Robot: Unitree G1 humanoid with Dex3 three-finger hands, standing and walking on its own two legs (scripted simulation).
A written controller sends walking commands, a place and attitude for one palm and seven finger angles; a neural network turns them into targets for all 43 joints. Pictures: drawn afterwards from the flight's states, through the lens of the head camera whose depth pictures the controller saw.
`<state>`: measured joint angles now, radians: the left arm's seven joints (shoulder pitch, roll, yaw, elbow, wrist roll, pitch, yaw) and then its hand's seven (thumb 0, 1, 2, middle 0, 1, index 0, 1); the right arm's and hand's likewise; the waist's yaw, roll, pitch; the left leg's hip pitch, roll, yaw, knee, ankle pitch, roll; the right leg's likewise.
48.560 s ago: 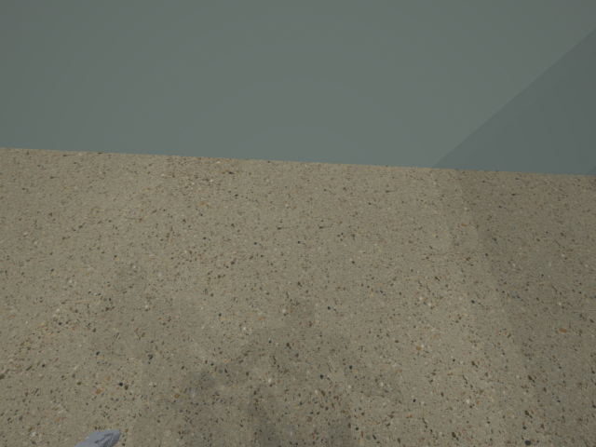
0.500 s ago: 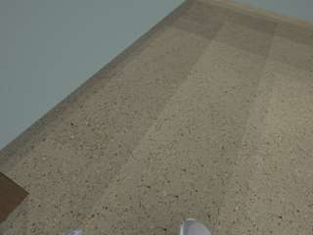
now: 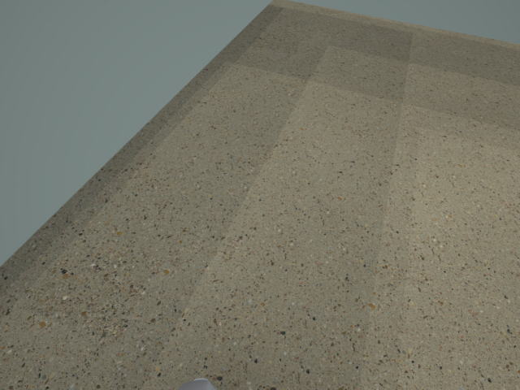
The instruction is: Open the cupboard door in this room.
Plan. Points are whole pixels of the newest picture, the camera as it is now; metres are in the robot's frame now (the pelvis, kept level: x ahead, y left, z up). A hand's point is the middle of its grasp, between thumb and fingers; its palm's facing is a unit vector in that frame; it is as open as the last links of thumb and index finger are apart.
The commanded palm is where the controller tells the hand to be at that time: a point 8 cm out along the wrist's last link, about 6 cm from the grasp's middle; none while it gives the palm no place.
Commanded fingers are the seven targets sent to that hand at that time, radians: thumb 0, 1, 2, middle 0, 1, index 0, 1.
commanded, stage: walk to a spot facing it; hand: left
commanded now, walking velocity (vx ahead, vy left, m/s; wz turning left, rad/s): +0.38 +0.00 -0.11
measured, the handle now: out of the picture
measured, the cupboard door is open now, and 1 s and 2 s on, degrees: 49 49 49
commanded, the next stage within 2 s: turn to face it in 0.70 s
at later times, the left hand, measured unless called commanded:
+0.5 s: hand (201, 324) +0.26 +0.13 -0.16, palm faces +0.02 -0.98 -0.22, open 7.3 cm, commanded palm none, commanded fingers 0.00 0.90 0.90 -0.20 -0.30 -0.20 -0.30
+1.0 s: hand (222, 239) +0.46 +0.11 -0.17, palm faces +0.13 -0.97 -0.22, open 7.3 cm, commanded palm none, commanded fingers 0.00 0.90 0.90 -0.20 -0.30 -0.20 -0.30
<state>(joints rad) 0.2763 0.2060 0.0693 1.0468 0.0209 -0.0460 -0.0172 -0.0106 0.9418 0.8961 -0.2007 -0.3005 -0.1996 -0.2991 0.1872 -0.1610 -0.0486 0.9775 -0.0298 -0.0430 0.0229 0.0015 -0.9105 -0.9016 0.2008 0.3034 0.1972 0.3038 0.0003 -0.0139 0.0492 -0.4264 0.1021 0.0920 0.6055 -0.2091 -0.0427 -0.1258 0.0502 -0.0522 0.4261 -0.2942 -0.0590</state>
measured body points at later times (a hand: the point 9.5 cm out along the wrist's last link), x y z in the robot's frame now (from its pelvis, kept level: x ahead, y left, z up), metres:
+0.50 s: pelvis +0.21 -0.06 +0.00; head +0.22 -0.07 +0.45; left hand +0.26 +0.18 -0.14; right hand +0.19 -0.30 -0.16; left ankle +0.21 +0.09 -0.68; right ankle +0.21 -0.14 -0.74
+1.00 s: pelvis +0.39 -0.09 -0.02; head +0.41 -0.09 +0.43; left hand +0.45 +0.16 -0.16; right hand +0.43 -0.32 -0.18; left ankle +0.42 +0.06 -0.72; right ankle +0.44 -0.20 -0.74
